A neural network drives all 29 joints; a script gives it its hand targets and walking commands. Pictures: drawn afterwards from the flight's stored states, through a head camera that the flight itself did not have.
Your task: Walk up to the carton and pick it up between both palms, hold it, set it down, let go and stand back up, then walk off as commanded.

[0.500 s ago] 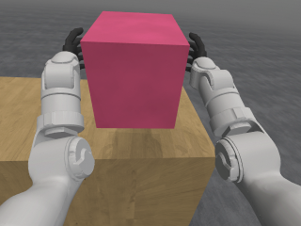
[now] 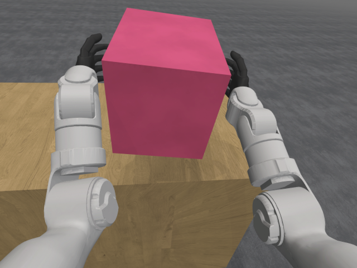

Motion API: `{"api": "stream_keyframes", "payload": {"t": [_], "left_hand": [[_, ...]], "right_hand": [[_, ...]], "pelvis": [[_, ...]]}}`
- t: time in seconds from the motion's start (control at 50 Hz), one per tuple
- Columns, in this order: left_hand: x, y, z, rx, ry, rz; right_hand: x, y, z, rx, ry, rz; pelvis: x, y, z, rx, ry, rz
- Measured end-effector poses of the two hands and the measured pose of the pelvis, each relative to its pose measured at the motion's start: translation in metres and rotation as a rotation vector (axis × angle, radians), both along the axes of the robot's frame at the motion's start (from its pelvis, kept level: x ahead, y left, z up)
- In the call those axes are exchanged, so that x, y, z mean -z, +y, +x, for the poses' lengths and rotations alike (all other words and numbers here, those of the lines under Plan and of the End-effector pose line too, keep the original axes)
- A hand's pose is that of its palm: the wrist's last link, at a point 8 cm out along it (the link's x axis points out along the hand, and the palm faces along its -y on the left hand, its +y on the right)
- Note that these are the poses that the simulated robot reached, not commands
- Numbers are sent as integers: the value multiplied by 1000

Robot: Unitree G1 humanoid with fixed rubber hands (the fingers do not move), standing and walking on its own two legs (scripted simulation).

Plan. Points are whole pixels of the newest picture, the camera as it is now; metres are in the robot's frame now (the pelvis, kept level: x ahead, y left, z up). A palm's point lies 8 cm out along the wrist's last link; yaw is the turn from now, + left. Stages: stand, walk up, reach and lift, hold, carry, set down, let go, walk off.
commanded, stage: set down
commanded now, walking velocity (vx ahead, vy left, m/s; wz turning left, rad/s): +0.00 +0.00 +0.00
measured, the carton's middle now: (164, 82) +0.48 +0.01 +0.24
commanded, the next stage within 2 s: none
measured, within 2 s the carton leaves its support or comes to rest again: neither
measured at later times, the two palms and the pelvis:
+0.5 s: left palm (116, 58) +0.38 +0.10 +0.33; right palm (253, 129) +0.34 -0.17 +0.20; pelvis -0.05 +0.00 +0.00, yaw -1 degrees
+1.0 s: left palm (98, 85) +0.45 +0.16 +0.24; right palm (229, 91) +0.43 -0.14 +0.24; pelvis +0.04 +0.02 +0.00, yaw -1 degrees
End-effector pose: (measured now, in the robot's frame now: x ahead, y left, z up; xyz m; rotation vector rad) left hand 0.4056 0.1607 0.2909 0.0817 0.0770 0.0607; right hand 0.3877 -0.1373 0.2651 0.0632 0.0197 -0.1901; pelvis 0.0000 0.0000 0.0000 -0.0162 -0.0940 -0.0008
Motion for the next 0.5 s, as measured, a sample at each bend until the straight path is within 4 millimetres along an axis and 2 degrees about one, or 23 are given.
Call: {"api": "stream_keyframes", "payload": {"t": [0.1,0.14,0.18,0.24,0.3,0.34,0.4,0.44,0.5], "left_hand": [[76,1,-9,19,173,20],[95,-3,-17,30,197,23],[100,-6,-25,31,186,17],[79,-10,-33,15,104,17],[34,-18,-39,-15,-13,38],[3,-26,-38,7,-51,37],[-31,-44,-35,89,-56,24],[-41,-55,-31,144,-38,13],[-38,-60,-23,164,-4,29]], "right_hand": [[16,2,-5,-10,10,2],[15,2,-8,-40,-30,5],[11,1,-14,-59,-72,8],[0,-5,-25,-65,-147,17],[-4,-17,-35,-26,-154,37],[6,-27,-39,9,-85,41],[35,-37,-46,23,62,41],[53,-37,-49,11,140,63],[68,-36,-49,9,185,74]], "pelvis": [[-1,6,-9,3,-15,-7],[-1,7,-11,4,-14,-7],[-1,7,-14,7,-18,-6],[0,5,-19,8,-24,-3],[0,1,-26,13,-32,2],[0,0,-31,13,-39,2],[0,-2,-38,13,-49,5],[0,-3,-43,14,-55,7],[0,-5,-47,14,-61,9]]}}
